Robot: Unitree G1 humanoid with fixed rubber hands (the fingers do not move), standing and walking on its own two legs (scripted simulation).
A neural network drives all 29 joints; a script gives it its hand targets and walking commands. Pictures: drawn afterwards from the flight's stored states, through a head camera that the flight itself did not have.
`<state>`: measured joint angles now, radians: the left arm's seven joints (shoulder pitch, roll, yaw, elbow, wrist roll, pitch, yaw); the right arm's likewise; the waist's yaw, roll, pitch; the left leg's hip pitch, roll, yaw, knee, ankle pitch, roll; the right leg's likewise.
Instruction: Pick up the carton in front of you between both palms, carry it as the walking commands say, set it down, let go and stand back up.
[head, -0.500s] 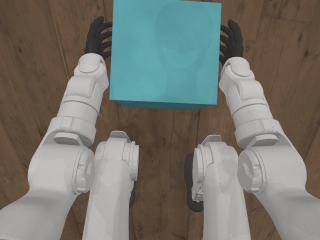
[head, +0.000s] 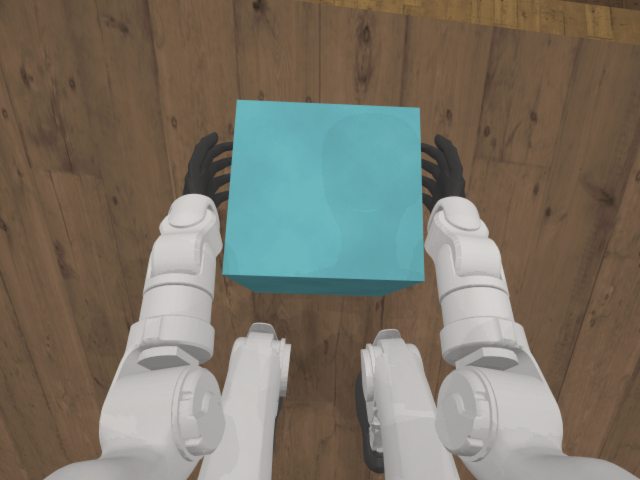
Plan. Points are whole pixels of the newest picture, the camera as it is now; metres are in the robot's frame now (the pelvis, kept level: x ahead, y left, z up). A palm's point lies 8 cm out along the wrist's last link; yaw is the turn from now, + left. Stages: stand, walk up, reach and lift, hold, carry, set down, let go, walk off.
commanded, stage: reach and lift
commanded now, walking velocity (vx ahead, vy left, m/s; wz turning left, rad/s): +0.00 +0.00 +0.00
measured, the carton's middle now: (322, 216) +0.45 +0.02 -0.12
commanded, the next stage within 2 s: none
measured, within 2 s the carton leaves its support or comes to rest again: neither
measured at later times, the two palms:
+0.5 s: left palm (147, 167) +0.41 +0.16 +0.11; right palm (527, 171) +0.42 -0.14 +0.11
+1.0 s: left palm out of the picture +0.37 +0.16 +0.26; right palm out of the picture +0.38 -0.14 +0.27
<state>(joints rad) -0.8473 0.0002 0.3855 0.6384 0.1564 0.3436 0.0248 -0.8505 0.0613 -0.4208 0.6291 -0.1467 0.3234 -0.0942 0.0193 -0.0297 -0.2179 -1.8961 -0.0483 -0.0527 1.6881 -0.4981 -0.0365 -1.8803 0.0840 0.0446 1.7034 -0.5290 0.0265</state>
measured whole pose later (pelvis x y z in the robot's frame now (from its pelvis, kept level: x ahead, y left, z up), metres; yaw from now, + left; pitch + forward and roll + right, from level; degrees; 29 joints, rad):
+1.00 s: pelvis +0.08 +0.00 +0.25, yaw +1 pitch +2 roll +0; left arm -0.25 -0.15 0.26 0.38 0.22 0.53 0.02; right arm -0.27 0.15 -0.28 0.40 -0.22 0.51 -0.03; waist 0.01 -0.01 -0.09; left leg -0.34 -0.03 -0.07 0.56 -0.25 -0.01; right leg -0.32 0.03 0.08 0.56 -0.28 0.00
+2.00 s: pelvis +0.09 +0.00 +0.26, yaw +1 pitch -6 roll +0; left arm -0.25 -0.15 0.22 0.27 0.28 0.69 -0.01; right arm -0.27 0.15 -0.24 0.29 -0.28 0.67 0.01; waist 0.01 -0.01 0.02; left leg -0.08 -0.02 -0.07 0.37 -0.19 0.00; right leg -0.07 0.03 0.08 0.38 -0.21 0.00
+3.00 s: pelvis +0.08 +0.00 +0.26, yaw +1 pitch -8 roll +0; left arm -0.25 -0.15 0.20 0.20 0.27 0.77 -0.01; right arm -0.26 0.15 -0.23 0.22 -0.28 0.75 0.01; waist 0.00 -0.01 0.04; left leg -0.04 -0.02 -0.07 0.36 -0.18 0.00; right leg -0.03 0.03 0.08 0.37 -0.20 0.00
